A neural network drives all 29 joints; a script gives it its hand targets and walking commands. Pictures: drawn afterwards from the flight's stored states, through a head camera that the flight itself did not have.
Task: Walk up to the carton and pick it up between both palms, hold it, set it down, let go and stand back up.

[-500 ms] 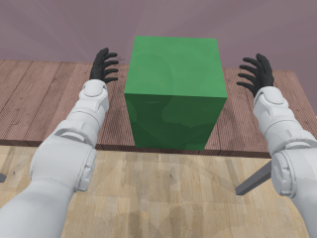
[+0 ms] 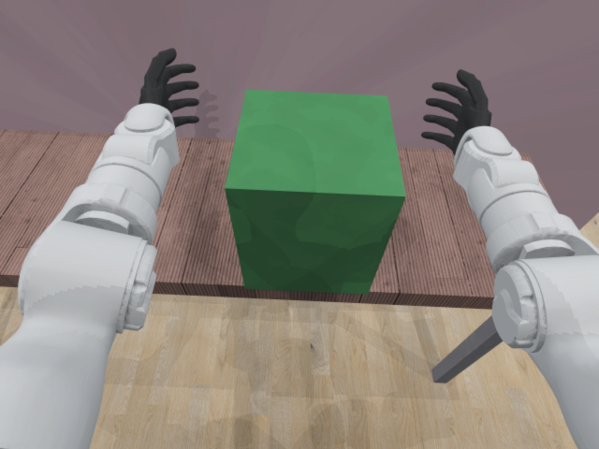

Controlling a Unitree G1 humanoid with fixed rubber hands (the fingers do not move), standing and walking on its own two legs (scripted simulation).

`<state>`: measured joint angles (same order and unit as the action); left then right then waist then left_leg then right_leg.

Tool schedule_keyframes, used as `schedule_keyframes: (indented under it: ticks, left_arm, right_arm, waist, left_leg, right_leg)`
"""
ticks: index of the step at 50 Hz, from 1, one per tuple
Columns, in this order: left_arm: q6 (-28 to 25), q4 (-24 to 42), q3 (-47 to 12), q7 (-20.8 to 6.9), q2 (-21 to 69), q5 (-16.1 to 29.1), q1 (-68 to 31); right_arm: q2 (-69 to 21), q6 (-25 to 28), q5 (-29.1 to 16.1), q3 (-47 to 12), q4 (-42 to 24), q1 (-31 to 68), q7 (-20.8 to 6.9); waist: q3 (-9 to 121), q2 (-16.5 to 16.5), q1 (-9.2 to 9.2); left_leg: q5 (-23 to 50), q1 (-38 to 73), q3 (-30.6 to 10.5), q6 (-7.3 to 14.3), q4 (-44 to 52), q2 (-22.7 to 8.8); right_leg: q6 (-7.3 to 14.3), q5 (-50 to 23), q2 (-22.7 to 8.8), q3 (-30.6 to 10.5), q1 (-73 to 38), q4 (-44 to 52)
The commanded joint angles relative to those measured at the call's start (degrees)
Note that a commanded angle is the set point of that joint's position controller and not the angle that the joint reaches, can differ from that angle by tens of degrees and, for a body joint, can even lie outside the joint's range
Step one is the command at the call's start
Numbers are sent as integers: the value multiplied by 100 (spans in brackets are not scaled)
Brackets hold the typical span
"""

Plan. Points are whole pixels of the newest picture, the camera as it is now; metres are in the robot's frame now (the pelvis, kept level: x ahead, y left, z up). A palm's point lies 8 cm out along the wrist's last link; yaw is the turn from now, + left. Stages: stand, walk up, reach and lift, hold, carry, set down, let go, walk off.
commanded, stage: set down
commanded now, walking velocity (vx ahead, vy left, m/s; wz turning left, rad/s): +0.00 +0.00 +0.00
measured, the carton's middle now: (311, 199) +0.50 -0.05 +0.03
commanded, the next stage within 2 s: none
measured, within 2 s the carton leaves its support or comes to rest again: neither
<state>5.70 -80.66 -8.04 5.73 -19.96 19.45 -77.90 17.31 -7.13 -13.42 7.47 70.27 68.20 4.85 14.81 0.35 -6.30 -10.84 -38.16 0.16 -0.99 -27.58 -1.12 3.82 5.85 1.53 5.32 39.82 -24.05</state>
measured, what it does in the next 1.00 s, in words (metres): stands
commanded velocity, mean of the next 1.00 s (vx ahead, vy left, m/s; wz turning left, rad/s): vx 0.00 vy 0.00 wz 0.00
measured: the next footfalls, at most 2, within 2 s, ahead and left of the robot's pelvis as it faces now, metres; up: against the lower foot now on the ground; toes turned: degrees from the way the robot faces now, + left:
none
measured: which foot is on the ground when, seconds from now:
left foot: down 0.00-1.00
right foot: down 0.00-1.00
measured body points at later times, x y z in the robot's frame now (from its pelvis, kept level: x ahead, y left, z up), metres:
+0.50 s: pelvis +0.01 +0.00 +0.01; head +0.05 +0.01 +0.46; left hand +0.51 +0.14 +0.19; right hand +0.45 -0.25 +0.19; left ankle +0.00 +0.13 -0.73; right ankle +0.04 -0.08 -0.73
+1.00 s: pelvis +0.00 +0.00 +0.01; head +0.02 +0.02 +0.46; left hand +0.46 +0.14 +0.13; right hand +0.40 -0.25 +0.14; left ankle +0.00 +0.13 -0.73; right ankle +0.04 -0.08 -0.73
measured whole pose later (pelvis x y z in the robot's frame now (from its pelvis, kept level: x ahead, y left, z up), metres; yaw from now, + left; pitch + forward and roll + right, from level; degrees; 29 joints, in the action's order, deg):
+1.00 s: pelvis +0.00 +0.00 +0.01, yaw -2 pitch +7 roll +0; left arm 14.4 -49.3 3.6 3.0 -14.8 10.2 -47.7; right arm 16.8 -12.8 -17.6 3.2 43.8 42.0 5.7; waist 5.2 1.9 -4.8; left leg -10.8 -18.3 1.3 -0.6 -22.3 -0.9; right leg 3.0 5.7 2.5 1.5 21.7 -20.5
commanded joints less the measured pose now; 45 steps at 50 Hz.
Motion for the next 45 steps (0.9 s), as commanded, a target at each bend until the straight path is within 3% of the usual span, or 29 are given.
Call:
schedule_keyframes:
  ticks: [1, 3, 4, 5, 7, 10, 11, 12, 14, 15, 16, 17, 18, 19, 20, 22, 23, 24, 28, 29, 30, 33, 36, 38, 40, 41, 43, 44, 45]
  left_arm:
    - [376, 1783, 126, -39, -553, -143, -2812]
    - [565, 1896, 153, -16, -594, -185, -2762]
    - [645, 1853, 259, -18, -785, -162, -2961]
    - [655, 1853, 414, -30, -991, -82, -3171]
    - [637, 2216, 583, 7, -984, -250, -2666]
    - [660, 2047, 785, -14, -1111, -240, -2783]
    - [631, 1680, 812, -49, -1126, -290, -2547]
    - [601, 1963, 865, -99, -1209, -271, -2487]
    - [604, 1791, 715, -86, -1125, -392, -2743]
    - [635, 2027, 735, -56, -997, -467, -2230]
    - [697, 2034, 787, -70, -1173, -438, -2783]
    - [762, 2183, 768, -118, -612, -524, -1432]
    - [761, 2232, 1062, -221, -1051, -547, -2000]
    - [774, 2106, 1101, -277, -747, -720, -1037]
    - [773, 2298, 1235, -320, -964, -878, -1467]
    - [775, 2735, 1256, -294, -1047, -840, -1703]
    - [792, 2736, 1352, -309, -1090, -952, -1199]
    - [813, 3078, 1287, -318, -841, -876, -1228]
    - [858, 3558, 1163, -281, -745, -703, -895]
    - [886, 4031, 1100, -219, -627, -756, -902]
    - [886, 4265, 964, -184, -437, -639, -795]
    - [936, 4675, 963, -140, -684, -498, -1406]
    - [1116, 4883, 941, -89, -485, -632, -425]
    - [1199, 4522, 1079, -155, -450, -720, -276]
    - [1098, 4461, 1226, -246, -521, -777, 265]
    - [1032, 4420, 1168, -223, -578, -838, 11]
    - [913, 4059, 1284, -224, -641, -890, 170]
    - [814, 4058, 1349, -262, -448, -933, 744]
    - [709, 4056, 1396, -278, -569, -963, 489]
  right_arm:
    - [1603, 20, -159, 272, -1247, 3200, 202]
    - [1492, -156, -330, -26, -1333, 3220, 179]
    - [1543, -239, -336, -7, -1376, 3470, 171]
    - [1428, -314, -406, -165, -1720, 3808, 183]
    - [1251, -385, -511, -347, -1931, 3323, 170]
    - [1026, -579, -622, -539, -2018, 3447, 111]
    - [1000, -637, -599, -605, -1690, 3240, 101]
    - [993, -627, -696, -695, -2039, 3148, 126]
    - [1054, -670, -639, -487, -1687, 3240, 135]
    - [1120, -632, -685, -536, -1679, 2786, 133]
    - [1184, -671, -700, -443, -1620, 3128, 159]
    - [993, -593, -817, -753, -1631, 1944, 183]
    - [1027, -626, -733, -706, -1959, 2538, 262]
    - [868, -614, -739, -906, -1746, 1605, 273]
    - [1051, -566, -678, -631, -1840, 2045, 299]
    - [1129, -533, -646, -502, -2348, 2331, 317]
    - [1033, -520, -625, -612, -2411, 1762, 356]
    - [1022, -456, -642, -454, -2789, 1932, 386]
    - [941, -423, -505, -316, -3426, 1597, 378]
    - [1179, -377, -443, -11, -3516, 1557, 360]
    - [1089, -337, -407, -26, -3665, 1368, 339]
    - [1293, -386, -334, 194, -4079, 1921, 315]
    - [1272, -450, -352, 91, -3808, 900, 192]
    - [1135, -545, -445, -73, -3592, 808, 115]
    - [1088, -485, -444, -228, -3751, 374, 138]
    - [1137, -452, -403, -109, -3698, 640, 120]
    - [831, -500, -420, -317, -3636, 476, 77]
    - [587, -468, -466, -491, -3607, -65, 54]
    - [549, -432, -440, -389, -3622, 147, 68]
  waist:
    - [4333, -838, -385]
    - [3988, -836, -259]
    - [3963, -628, -307]
    - [4013, -333, -117]
    - [4274, -119, -20]
    - [4077, 249, 167]
    - [3620, 274, 175]
    - [3982, 306, 269]
    - [3866, -123, 184]
    - [3712, -197, 145]
    - [3749, -204, 63]
    - [3669, -199, 66]
    - [3687, 13, 89]
    - [3313, 258, -7]
    - [3335, 81, 108]
    - [3243, -89, 104]
    - [2990, 18, 173]
    - [3136, -8, 72]
    - [3200, -105, 28]
    - [3368, -457, -76]
    - [3440, -487, -149]
    - [3610, -499, -171]
    - [3388, -455, -146]
    - [2912, -306, -49]
    - [2741, 128, 66]
    - [2501, 6, 106]
    - [1977, 257, 291]
    - [1754, 387, 355]
    - [1756, 388, 381]
  left_leg:
    - [2116, 2750, -179, -399, -48, 77]
    - [2079, 2680, -149, -357, -8, 117]
    - [1866, 2463, -191, -302, 43, 113]
    - [1525, 2065, -106, -156, 129, 170]
    - [1471, 1702, -122, -54, 334, 196]
    - [967, 1070, -58, 136, 584, 226]
    - [734, 838, -32, 166, 671, 241]
    - [770, 716, 32, 183, 725, 266]
    - [629, 775, -8, 121, 787, 201]
    - [988, 1258, -46, 51, 734, 172]
    - [1023, 1501, -22, 3, 639, 153]
    - [1535, 2056, -106, -44, 592, 167]
    - [1472, 1753, -37, 28, 524, 258]
    - [1579, 1763, -104, 95, 670, 215]
    - [1510, 1571, -6, 58, 751, 241]
    - [1298, 1604, 21, 42, 756, 272]
    - [1225, 1596, 64, 80, 729, 260]
    - [1234, 1688, 17, 39, 727, 274]
    - [1122, 2285, 6, 4, 627, 266]
    - [1357, 2630, -38, -146, 606, 163]
    - [1547, 2992, -60, -212, 475, 156]
    - [1352, 2757, -138, -228, 365, 146]
    - [1704, 3301, -187, -297, 295, 77]
    - [1539, 3072, -149, -242, 349, 67]
    - [1004, 2634, -110, -50, 538, 164]
    - [748, 2339, -128, -51, 651, 143]
    - [-52, 1833, 7, 177, 848, 199]
    - [-141, 1657, 21, 240, 939, 222]
    - [-305, 1431, 42, 286, 1027, 243]
  right_leg:
    - [-451, -2900, 104, -216, -2581, -115]
    - [-478, -2850, 91, -282, -2673, -41]
    - [-496, -2783, 87, -264, -2726, -26]
    - [-572, -2838, 43, -309, -3025, -91]
    - [-674, -3340, 15, -433, -3755, -271]
    - [-741, -3271, -39, -541, -4367, -302]
    - [-735, -3152, -75, -588, -4427, -285]
    - [-734, -3355, -103, -631, -4846, -280]
    - [-679, -2897, -78, -609, -4519, -262]
    - [-641, -2960, -31, -570, -4406, -171]
    - [-632, -2798, 14, -528, -4080, -79]
    - [-594, -3394, 46, -499, -4282, -77]
    - [-689, -3606, 1, -566, -4383, -95]
    - [-703, -4046, 4, -599, -4798, -169]
    - [-722, -3896, 17, -570, -4814, -171]
    - [-716, -3352, 2, -593, -4681, -103]
    - [-731, -3328, 11, -636, -4818, -58]
    - [-711, -3439, 32, -596, -4761, -83]
    - [-687, -2882, 107, -495, -4286, 32]
    - [-597, -2623, 177, -379, -3970, 1]
    - [-550, -2534, 232, -278, -3683, 69]
    - [-539, -2340, 224, -289, -3432, -83]
    - [-521, -2330, 275, -284, -3229, 51]
    - [-526, -2016, 219, -362, -3232, 191]
    - [-619, -2096, 154, -454, -3887, 177]
    - [-597, -1723, 140, -441, -3806, 109]
    - [-639, -1000, -1, -569, -4025, 280]
    - [-657, -935, -47, -667, -4345, 293]
    - [-684, -858, -81, -762, -4402, 312]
